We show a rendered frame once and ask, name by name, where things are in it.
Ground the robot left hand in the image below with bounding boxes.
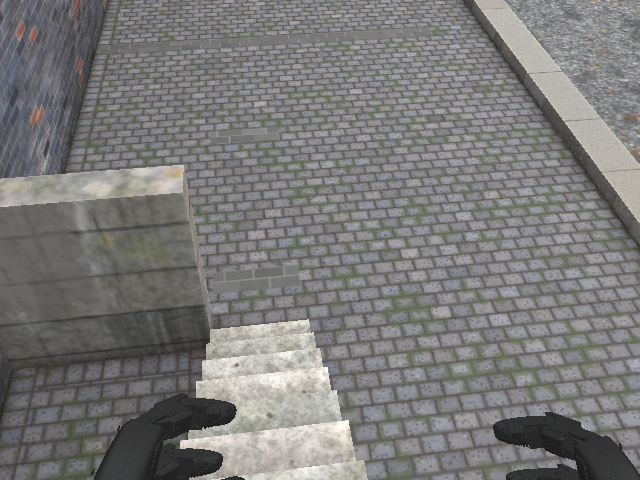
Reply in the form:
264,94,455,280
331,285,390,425
91,393,245,480

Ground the robot right hand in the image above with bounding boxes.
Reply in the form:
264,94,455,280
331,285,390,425
493,412,640,480

